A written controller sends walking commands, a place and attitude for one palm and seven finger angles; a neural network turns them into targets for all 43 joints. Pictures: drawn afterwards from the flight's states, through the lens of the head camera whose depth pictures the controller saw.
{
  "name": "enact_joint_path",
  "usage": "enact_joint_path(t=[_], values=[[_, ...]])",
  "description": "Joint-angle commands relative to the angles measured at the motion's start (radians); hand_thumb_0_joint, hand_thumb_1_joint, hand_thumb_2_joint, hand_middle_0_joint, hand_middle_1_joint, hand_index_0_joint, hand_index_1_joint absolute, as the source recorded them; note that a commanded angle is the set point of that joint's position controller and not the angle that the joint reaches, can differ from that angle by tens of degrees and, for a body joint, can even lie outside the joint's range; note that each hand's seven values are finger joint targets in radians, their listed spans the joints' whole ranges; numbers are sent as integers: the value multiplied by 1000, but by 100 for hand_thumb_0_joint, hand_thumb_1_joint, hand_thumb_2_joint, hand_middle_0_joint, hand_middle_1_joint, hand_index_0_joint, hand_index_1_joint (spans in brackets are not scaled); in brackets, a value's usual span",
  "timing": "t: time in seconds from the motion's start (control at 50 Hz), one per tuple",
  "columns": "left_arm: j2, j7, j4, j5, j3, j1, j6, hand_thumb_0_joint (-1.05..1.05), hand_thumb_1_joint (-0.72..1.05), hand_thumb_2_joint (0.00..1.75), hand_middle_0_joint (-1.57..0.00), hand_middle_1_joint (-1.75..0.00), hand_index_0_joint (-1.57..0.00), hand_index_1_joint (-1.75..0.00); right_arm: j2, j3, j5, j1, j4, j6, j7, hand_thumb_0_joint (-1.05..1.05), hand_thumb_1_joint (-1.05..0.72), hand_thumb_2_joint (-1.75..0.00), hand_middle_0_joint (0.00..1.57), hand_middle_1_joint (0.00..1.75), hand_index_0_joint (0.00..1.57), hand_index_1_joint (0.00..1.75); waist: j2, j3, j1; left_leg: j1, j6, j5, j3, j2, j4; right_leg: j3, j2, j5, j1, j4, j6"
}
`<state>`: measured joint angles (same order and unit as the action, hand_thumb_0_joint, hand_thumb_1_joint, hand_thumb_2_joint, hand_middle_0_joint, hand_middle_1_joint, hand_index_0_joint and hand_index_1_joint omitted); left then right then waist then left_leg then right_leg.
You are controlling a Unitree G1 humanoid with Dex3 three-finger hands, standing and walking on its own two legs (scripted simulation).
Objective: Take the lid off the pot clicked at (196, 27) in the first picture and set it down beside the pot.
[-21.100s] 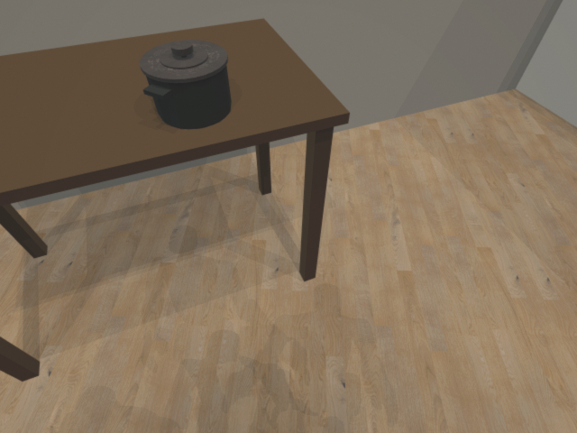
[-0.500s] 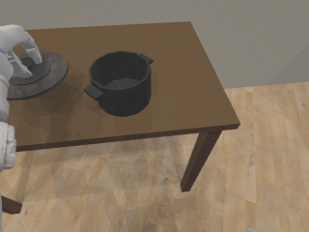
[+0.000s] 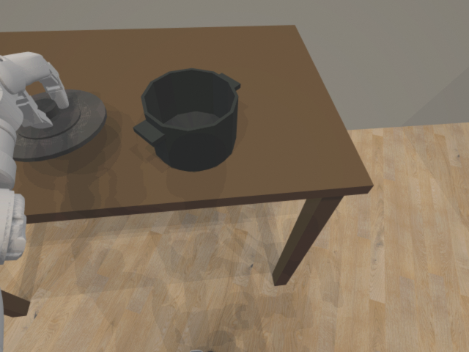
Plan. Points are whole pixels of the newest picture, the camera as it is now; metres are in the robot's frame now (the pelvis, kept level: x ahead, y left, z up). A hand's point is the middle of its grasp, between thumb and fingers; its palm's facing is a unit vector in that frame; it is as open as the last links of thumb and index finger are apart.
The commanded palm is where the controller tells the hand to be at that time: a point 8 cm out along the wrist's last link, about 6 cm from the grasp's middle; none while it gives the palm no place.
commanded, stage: lower the lid onto the table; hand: left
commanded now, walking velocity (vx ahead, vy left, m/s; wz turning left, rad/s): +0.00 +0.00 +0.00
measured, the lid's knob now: (43, 109) +0.48 +0.32 +0.14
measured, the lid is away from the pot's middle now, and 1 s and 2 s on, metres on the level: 0.24 0.23 0.24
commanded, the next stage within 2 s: open the fingers wide in 1.10 s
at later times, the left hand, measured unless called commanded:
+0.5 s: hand (47, 123) +0.45 +0.31 +0.13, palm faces -0.45 -0.18 -0.88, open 7.4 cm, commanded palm +0.47 +0.30 +0.21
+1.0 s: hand (56, 140) +0.44 +0.30 +0.10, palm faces -0.49 -0.18 -0.86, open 7.4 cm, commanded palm +0.48 +0.30 +0.17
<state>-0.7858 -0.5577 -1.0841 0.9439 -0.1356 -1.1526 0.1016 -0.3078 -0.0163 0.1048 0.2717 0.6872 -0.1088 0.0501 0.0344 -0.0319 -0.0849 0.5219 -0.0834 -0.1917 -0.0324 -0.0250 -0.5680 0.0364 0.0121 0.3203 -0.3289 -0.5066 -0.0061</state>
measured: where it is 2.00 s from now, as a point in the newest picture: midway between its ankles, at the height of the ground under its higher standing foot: outside the picture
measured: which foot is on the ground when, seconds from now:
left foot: down 0.00-1.00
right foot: down 0.00-1.00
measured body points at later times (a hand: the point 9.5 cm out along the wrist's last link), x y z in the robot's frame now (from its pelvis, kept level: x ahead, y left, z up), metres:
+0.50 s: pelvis +0.00 +0.01 -0.01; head +0.06 +0.02 +0.44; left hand +0.47 +0.31 +0.18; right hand +0.05 -0.27 -0.12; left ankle +0.05 +0.06 -0.73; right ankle -0.05 -0.13 -0.73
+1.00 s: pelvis -0.01 +0.00 -0.01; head +0.05 +0.01 +0.44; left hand +0.47 +0.31 +0.15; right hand +0.03 -0.29 -0.12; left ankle +0.05 +0.06 -0.73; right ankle -0.05 -0.13 -0.73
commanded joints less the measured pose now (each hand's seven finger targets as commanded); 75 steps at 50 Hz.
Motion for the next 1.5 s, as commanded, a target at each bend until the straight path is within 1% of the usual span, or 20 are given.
enact_joint_path(t=[0.0,0.1,0.2,0.28,0.44,0.48,0.6,0.78,0.86,1.04,1.12,1.16,1.18,1.22,1.26,1.3,1.34,1.38,1.42,1.48], values=[[-284,61,257,1,73,-612,-20,0,78,87,-81,-110,-77,-108,-180,70,-12,41,-81,27,10,0,-90,-90,20,30,20,30,133,-463,-15,-579,-6,249,111,25,11,22,52,-180,-193,58,60],[-301,71,182,12,93,-565,-29,0,78,87,-81,-110,-77,-108,-180,67,-15,55,-76,27,11,0,-90,-90,20,30,20,30,94,-440,-19,-534,-5,237,108,20,-2,23,52,-187,-198,50,59],[-321,85,219,20,106,-584,-38,0,78,87,-81,-110,-77,-108,-182,70,-17,64,-86,26,10,0,-90,-90,20,30,20,30,131,-488,-14,-563,1,279,119,26,-16,21,53,-187,-214,35,60],[-276,83,209,7,92,-519,-43,0,78,87,-81,-110,-77,-108,-176,71,-17,72,-99,26,10,0,-90,-90,20,30,20,30,141,-480,-12,-577,9,347,127,32,-27,23,54,-194,-239,27,62],[-260,99,184,11,70,-567,-35,0,78,87,-81,-110,-77,-108,-181,70,-16,78,-80,16,15,0,-90,-90,20,30,20,30,117,-440,-24,-535,6,173,134,27,-12,21,56,-116,-274,28,58],[-303,101,217,9,102,-557,-51,0,78,87,-81,-110,-77,-108,-181,65,-19,73,-94,24,23,0,-90,-90,20,30,20,30,135,-483,-10,-545,7,230,131,28,-23,18,53,-153,-253,15,65],[-246,112,200,12,71,-530,-55,0,78,87,-81,-110,-77,-108,-174,68,-21,76,-87,23,20,0,-90,-90,20,30,20,30,159,-472,-20,-563,11,274,136,29,-42,23,59,-150,-289,5,61],[-282,124,166,10,94,-506,-64,0,78,87,-81,-110,-77,-108,-180,62,-19,80,-85,22,32,0,-90,-90,20,30,20,30,111,-452,-17,-497,4,180,115,24,-41,18,55,-146,-275,-3,62],[-243,129,110,12,64,-496,-60,0,78,87,-81,-110,-77,-108,-180,63,-18,91,-66,22,36,0,-90,-90,20,30,20,30,93,-407,-36,-469,1,97,111,21,-41,19,59,-108,-303,1,56],[-335,140,74,25,113,-491,-82,0,78,87,-81,-110,-77,-108,-190,58,-17,118,-45,31,53,0,-90,-90,20,30,20,30,98,-434,-38,-413,-2,112,80,18,-78,10,61,-153,-283,-23,51],[-316,139,70,33,90,-491,-89,0,78,87,-81,-110,-77,-108,-190,57,-15,122,-41,32,58,0,-90,-90,20,30,20,30,141,-440,-44,-410,-1,151,74,17,-99,8,65,-175,-300,-38,53],[-319,138,67,33,98,-472,-90,0,78,87,-81,-110,-77,-108,-192,60,-14,128,-41,26,54,0,-90,-90,20,30,20,30,133,-447,-42,-410,0,163,76,20,-105,10,67,-175,-310,-43,51],[-255,129,133,12,95,-315,-107,0,78,87,-81,-110,-77,-108,-172,62,-12,110,-89,28,42,0,-90,-90,20,30,20,30,143,-501,0,-460,2,299,87,21,-108,19,66,-206,-284,-58,57],[-330,182,272,53,189,-263,-201,0,75,84,-78,-110,-74,-107,-174,72,-31,109,-75,-14,51,0,-90,-90,20,30,20,30,132,-484,-6,-445,3,335,79,37,-135,9,73,-183,-335,-60,54],[-304,196,249,27,182,-268,-206,0,72,81,-76,-109,-72,-107,-174,78,-24,110,-70,-33,48,0,-90,-90,20,30,20,30,109,-437,-20,-418,-1,241,76,38,-119,11,69,-147,-346,-48,50],[-431,222,304,14,277,-313,-208,0,68,79,-73,-108,-70,-107,-180,74,-19,101,-82,-38,47,0,-90,-90,20,30,20,30,146,-507,0,-429,-3,267,70,33,-107,5,65,-179,-287,-54,52],[-469,252,313,34,299,-348,-193,0,64,78,-70,-108,-67,-106,-179,71,-15,98,-79,-40,47,0,-90,-90,20,30,20,30,165,-519,-3,-435,-2,278,72,32,-109,5,63,-194,-283,-51,54],[-406,267,347,38,254,-340,-188,0,60,77,-68,-106,-65,-105,-168,68,-16,87,-86,-29,42,0,-90,-90,20,30,20,30,210,-539,1,-491,3,347,78,37,-115,10,65,-193,-309,-51,56],[-365,273,210,46,224,-275,-152,0,56,76,-66,-105,-63,-103,-175,70,-16,101,-66,-44,37,0,-90,-90,20,30,20,30,134,-461,-15,-424,4,238,77,31,-107,12,71,-155,-319,-42,55],[-324,255,288,26,182,-325,-148,0,49,77,-63,-102,-61,-101,-171,68,-14,85,-83,-36,41,0,-90,-90,20,30,20,30,155,-515,-16,-465,-3,253,71,28,-103,7,64,-180,-288,-40,56]])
